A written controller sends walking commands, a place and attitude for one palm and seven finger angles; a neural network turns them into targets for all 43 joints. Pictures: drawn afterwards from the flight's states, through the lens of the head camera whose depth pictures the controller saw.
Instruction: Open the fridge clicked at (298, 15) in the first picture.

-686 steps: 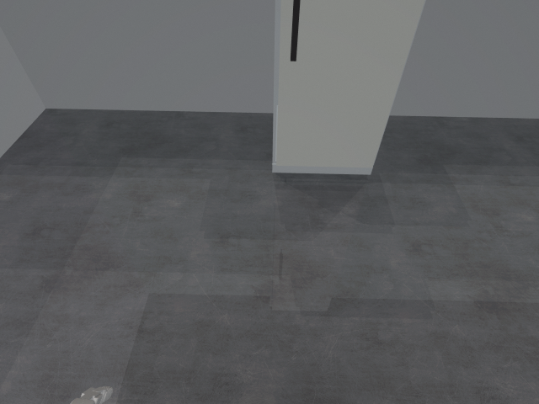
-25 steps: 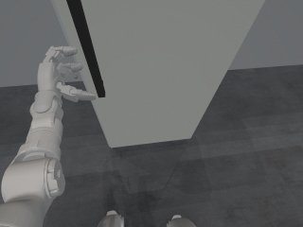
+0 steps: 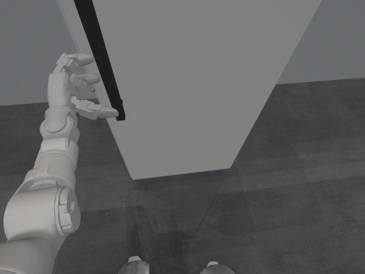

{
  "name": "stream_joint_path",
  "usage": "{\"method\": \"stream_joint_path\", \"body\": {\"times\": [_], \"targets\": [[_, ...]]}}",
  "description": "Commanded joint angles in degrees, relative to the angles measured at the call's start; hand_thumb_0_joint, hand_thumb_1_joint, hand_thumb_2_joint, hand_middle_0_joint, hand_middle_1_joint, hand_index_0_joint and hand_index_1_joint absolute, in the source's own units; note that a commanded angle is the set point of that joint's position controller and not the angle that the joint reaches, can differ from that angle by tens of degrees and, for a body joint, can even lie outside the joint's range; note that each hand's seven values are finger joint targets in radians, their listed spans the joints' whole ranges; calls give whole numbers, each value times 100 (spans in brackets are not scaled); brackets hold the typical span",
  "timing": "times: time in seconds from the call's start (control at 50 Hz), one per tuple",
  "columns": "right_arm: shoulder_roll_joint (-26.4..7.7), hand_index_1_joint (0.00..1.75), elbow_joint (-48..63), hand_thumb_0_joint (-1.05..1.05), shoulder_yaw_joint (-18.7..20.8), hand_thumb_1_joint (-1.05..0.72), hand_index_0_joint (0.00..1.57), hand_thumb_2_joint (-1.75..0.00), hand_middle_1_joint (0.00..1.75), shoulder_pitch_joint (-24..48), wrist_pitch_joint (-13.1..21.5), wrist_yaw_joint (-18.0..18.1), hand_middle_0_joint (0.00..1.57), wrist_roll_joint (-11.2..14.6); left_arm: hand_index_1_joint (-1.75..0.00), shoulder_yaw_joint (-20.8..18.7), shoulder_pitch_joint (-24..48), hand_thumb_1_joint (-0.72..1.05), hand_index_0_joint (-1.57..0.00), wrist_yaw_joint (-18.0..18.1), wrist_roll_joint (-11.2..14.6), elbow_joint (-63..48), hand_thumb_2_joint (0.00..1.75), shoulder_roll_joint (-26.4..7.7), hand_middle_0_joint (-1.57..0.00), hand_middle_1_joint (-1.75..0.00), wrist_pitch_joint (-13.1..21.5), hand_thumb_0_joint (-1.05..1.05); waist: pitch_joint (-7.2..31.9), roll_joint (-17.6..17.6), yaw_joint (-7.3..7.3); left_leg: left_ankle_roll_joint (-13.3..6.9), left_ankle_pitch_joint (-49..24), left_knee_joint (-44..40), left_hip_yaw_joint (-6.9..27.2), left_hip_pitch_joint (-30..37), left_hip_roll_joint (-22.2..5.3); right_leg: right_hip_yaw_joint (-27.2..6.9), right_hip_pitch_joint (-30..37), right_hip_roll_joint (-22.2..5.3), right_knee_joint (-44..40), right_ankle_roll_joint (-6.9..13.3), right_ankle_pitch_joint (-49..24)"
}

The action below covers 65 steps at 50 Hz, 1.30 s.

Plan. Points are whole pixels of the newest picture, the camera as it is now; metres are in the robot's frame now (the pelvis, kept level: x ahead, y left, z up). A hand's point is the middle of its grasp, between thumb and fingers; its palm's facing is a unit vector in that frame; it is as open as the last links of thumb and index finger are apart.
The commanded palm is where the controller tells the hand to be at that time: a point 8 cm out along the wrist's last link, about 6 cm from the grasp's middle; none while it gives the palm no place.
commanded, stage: feel for the door with the fingertips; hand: left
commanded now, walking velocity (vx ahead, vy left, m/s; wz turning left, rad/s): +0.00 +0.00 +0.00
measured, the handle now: (106, 63) +0.54 +0.14 +0.13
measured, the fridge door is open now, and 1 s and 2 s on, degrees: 0 0 0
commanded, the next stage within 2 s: slide the fingers in behind the handle in 0.12 s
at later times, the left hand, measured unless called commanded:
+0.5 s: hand (98, 90) +0.49 +0.16 +0.10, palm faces +0.06 -1.00 +0.01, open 13.8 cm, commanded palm +0.46 +0.21 +0.10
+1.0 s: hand (107, 93) +0.48 +0.14 +0.10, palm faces +0.07 -1.00 +0.00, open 14.0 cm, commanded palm +0.45 +0.19 +0.10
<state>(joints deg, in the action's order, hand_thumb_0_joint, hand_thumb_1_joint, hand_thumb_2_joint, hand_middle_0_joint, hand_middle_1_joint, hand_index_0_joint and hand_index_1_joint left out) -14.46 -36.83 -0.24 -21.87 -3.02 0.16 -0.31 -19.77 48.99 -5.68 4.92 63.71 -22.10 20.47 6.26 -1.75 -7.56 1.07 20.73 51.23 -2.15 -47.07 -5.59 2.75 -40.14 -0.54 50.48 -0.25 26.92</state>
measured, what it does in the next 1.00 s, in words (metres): stands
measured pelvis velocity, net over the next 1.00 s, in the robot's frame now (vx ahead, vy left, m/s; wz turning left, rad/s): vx -0.01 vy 0.00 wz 0.00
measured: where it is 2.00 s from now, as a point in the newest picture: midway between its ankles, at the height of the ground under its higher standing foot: outside the picture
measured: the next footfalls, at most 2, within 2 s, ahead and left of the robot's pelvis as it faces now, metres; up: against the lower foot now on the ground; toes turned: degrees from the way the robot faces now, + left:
none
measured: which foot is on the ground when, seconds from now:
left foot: down 0.00-1.00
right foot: down 0.00-1.00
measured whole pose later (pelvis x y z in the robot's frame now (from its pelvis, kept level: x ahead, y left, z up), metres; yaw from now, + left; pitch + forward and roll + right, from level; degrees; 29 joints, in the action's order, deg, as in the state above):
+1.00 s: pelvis -0.01 +0.00 +0.00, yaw +0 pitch +16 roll -1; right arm -14.3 -37.3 0.1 -21.1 -2.9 -0.4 -0.6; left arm -17.0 48.5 -1.9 4.4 62.8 -17.4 21.3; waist 6.3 -2.0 -7.6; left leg 1.0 20.3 51.2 -2.0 -46.7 -5.3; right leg 2.7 -39.9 -0.7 50.7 -0.3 26.7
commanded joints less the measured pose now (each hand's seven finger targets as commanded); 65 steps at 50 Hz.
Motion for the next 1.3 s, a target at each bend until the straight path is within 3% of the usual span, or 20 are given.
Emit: {"method": "stream_joint_path", "body": {"times": [0.0,0.06,0.12,0.22,0.28,0.36,0.44,0.48,0.5,0.6,0.66,0.7,0.8,0.86,0.94,1.0,1.08,1.16,1.2,1.28], "targets": [[-933,30,275,0,370,-90,20,-90,30,-759,80,93,20,33,-120,-42,2746,-50,-30,-114,101,-1108,30,-1170,-30,-120,352,0,2197,-173,-158,-283,-1775,-244,238,2270,407,-56,224,369,-689,22,-2472],[-936,30,234,0,352,-90,20,-90,30,-794,93,114,20,20,-120,-39,3054,-50,-30,-101,106,-1128,30,-1230,-30,-120,359,0,2114,-146,-234,-310,-1624,-233,245,2152,430,-83,207,361,-711,12,-2376],[-927,30,209,0,358,-90,20,-90,30,-810,101,107,20,7,-120,-60,3110,-50,-30,-70,34,-1150,30,-1295,-30,-120,406,0,2402,-334,-213,-295,-1840,-175,284,2303,422,-83,166,356,-635,19,-2464],[-953,30,139,0,327,-90,20,-90,30,-853,99,121,20,6,-120,-81,3402,-50,-30,-89,-1,-922,30,-1463,-30,-120,349,0,2253,-342,-331,-308,-1599,-157,303,2120,416,-97,69,351,-679,0,-2240],[-935,30,207,0,346,-90,20,-90,30,-851,103,102,20,0,-120,-21,3086,-50,-30,-116,22,-1031,30,-1269,-30,-120,383,0,2567,-537,-216,-273,-1792,-161,331,2396,406,-40,15,361,-618,38,-2255],[-923,30,228,0,365,-90,20,-90,30,-832,117,61,20,-19,-120,143,2944,-50,-30,-110,97,-1162,30,-969,-30,-120,419,0,2457,-505,-215,-264,-1768,-187,351,2510,388,17,-62,398,-641,62,-2157],[-955,30,305,0,348,-90,20,-90,30,-779,81,65,20,9,-120,-158,2666,-50,-30,-21,116,-1139,30,-1306,-30,-120,369,0,2350,-165,-85,-276,-1528,-290,286,2145,409,-7,267,390,-680,34,-2141],[-941,30,330,0,345,-90,20,-90,30,-769,90,60,20,5,-120,-243,2711,-50,-30,46,71,-1308,30,-1411,-30,-120,415,0,2411,-241,-51,-284,-1528,-304,259,2152,417,-26,321,379,-668,24,-2174],[-914,30,371,0,341,-90,20,-90,30,-747,86,56,20,6,-120,-226,2470,-50,-30,71,51,-1265,30,-1333,-30,-120,413,0,2402,-211,17,-282,-1552,-313,238,2139,431,-30,394,384,-675,37,-2206],[-874,30,386,0,361,-90,20,-90,30,-688,103,24,20,8,-120,29,2442,-50,-30,149,31,-1510,30,-977,-30,-120,537,0,2314,-283,-23,-254,-1586,-325,248,2334,410,-3,247,395,-678,54,-2175],[-873,30,327,0,380,-90,20,-90,30,-722,115,24,20,6,-120,274,2619,-50,-30,171,47,-1423,30,-649,-30,-120,517,0,2135,-170,-154,-255,-1476,-343,289,2385,401,30,56,408,-712,46,-2012],[-903,30,282,0,389,-90,20,-90,30,-707,119,28,20,8,-120,83,2669,-50,-30,224,48,-1369,30,-880,-30,-120,488,0,2185,-171,-102,-251,-1419,-362,281,2329,407,3,136,388,-721,41,-2008],[-840,30,297,0,383,-90,20,-90,30,-644,148,9,20,-7,-120,219,2624,-50,-30,312,16,-1538,30,-633,-30,-120,552,0,2393,-378,-36,-228,-1659,-317,282,2560,414,20,113,381,-665,63,-2143],[-872,30,252,0,371,-90,20,-90,30,-683,138,19,20,-18,-120,113,2635,-50,-30,370,-2,-1290,30,-769,-30,-120,529,0,2150,21,-107,-269,-1495,-330,267,2270,431,1,209,378,-705,37,-2137],[-851,30,316,0,374,-90,20,-90,30,-609,128,3,20,-14,-120,231,2618,-50,-30,388,-22,-1357,30,-606,-30,-120,484,0,2227,-140,-68,-253,-1508,-350,229,2307,443,-15,228,358,-718,37,-2173],[-862,30,316,0,376,-90,20,-90,30,-616,125,14,20,-13,-120,33,2628,-50,-30,407,2,-1463,30,-850,-30,-120,557,0,2372,-126,0,-251,-1589,-333,233,2303,449,-40,386,360,-682,43,-2300],[-810,30,302,0,382,-90,20,-90,30,-588,143,-13,20,-20,-120,385,2708,-50,-30,404,-7,-1564,30,-409,-30,-120,611,0,2383,-261,-85,-245,-1666,-309,230,2440,450,-21,259,366,-678,37,-2350],[-844,30,264,0,399,-90,20,-90,30,-646,112,9,20,-17,-120,289,2616,-50,-30,417,6,-1345,30,-494,-30,-120,519,0,2197,32,-115,-269,-1521,-331,210,2249,456,-36,313,367,-729,23,-2315],[-842,30,266,0,400,-90,20,-90,30,-630,116,-2,20,-10,-120,243,2626,-50,-30,440,13,-1398,30,-550,-30,-120,502,0,2286,-94,-63,-255,-1613,-344,222,2302,456,-37,352,359,-713,36,-2379],[-784,30,301,0,411,-90,20,-90,30,-592,136,-38,20,-27,-120,436,2507,-50,-30,483,28,-1726,30,-238,-30,-120,594,0,2525,-263,-21,-232,-1897,-317,221,2577,450,-8,349,369,-658,46,-2572]]}}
